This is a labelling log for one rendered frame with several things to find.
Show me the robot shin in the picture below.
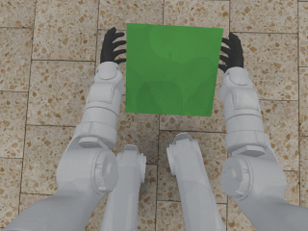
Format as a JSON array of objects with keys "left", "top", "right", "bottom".
[
  {"left": 172, "top": 133, "right": 203, "bottom": 161},
  {"left": 116, "top": 144, "right": 140, "bottom": 162}
]

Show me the right robot forearm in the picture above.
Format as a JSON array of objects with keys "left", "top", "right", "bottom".
[{"left": 218, "top": 66, "right": 287, "bottom": 189}]

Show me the robot left hand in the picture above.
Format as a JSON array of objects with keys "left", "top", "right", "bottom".
[{"left": 100, "top": 27, "right": 127, "bottom": 64}]

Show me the right robot shin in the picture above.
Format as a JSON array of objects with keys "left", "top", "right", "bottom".
[{"left": 172, "top": 133, "right": 203, "bottom": 161}]

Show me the robot right upper arm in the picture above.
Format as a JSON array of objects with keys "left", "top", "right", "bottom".
[{"left": 219, "top": 154, "right": 308, "bottom": 231}]

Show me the robot right hand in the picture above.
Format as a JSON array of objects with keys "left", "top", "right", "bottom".
[{"left": 218, "top": 33, "right": 244, "bottom": 73}]

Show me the robot left upper arm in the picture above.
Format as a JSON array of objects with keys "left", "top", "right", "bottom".
[{"left": 1, "top": 147, "right": 119, "bottom": 231}]

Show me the left robot shin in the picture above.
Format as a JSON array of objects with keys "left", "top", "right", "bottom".
[{"left": 116, "top": 144, "right": 140, "bottom": 162}]

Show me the left robot forearm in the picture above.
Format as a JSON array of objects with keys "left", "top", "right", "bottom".
[{"left": 56, "top": 62, "right": 125, "bottom": 185}]

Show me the carton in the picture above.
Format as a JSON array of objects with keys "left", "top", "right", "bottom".
[{"left": 125, "top": 23, "right": 223, "bottom": 116}]

